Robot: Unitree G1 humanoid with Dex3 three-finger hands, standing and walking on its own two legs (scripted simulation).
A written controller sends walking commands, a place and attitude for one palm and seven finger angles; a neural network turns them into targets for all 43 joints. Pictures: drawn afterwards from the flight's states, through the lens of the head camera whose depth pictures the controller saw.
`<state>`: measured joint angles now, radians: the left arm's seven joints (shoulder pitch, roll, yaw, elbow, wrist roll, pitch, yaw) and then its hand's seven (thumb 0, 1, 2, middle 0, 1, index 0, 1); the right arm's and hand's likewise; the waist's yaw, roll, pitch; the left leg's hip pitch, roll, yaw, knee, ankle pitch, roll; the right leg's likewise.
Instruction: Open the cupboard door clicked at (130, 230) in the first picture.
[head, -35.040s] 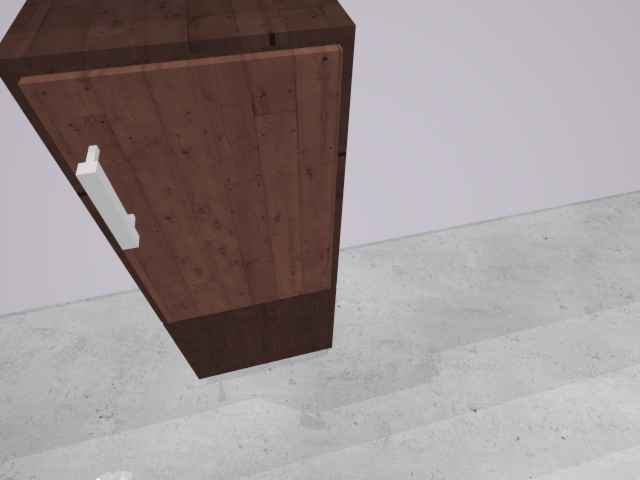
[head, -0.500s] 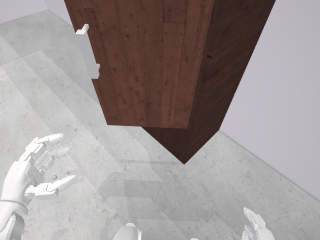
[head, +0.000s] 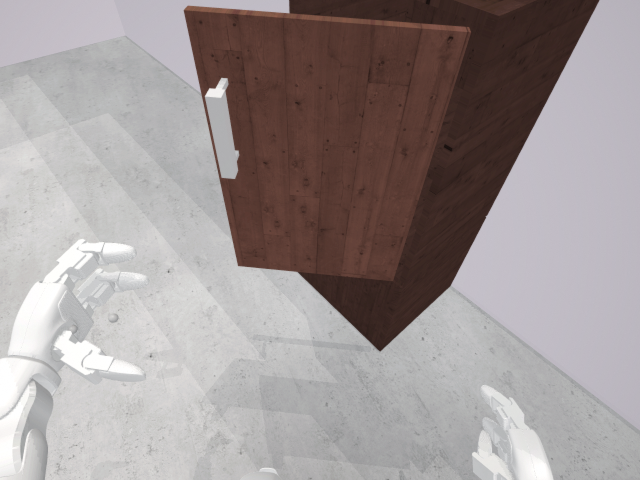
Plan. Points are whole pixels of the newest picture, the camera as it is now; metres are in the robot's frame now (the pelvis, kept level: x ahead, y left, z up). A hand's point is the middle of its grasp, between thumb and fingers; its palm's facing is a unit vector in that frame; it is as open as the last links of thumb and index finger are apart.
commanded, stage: raise the hand with hooked fingers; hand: left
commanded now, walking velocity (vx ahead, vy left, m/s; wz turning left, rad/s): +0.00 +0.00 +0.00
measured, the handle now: (226, 129) +0.61 +0.21 +0.10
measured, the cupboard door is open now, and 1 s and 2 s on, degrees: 43 43 43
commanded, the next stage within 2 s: move the hooked fingers beside the handle in 0.80 s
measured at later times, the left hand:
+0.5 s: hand (107, 285) +0.28 +0.26 +0.12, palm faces -0.01 -1.00 -0.03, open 14.0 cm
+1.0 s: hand (118, 285) +0.28 +0.25 +0.12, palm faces +0.02 -1.00 -0.02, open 14.0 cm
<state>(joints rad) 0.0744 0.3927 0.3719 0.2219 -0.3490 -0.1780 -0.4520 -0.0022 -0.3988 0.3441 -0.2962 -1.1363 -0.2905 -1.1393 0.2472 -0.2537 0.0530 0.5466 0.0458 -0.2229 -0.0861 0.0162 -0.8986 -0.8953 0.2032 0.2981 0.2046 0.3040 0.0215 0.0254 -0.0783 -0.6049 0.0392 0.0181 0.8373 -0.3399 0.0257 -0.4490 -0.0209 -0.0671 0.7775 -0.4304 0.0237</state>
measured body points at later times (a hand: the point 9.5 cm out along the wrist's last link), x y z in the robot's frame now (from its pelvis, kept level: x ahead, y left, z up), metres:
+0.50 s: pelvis -0.01 -0.01 +0.01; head +0.00 -0.01 +0.46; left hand +0.28 +0.31 +0.12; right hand +0.14 -0.27 -0.06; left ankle +0.05 +0.10 -0.70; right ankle -0.02 -0.14 -0.70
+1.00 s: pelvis -0.01 -0.02 +0.01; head +0.00 -0.03 +0.46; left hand +0.28 +0.30 +0.12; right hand +0.16 -0.27 -0.07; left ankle +0.05 +0.10 -0.70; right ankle -0.02 -0.14 -0.70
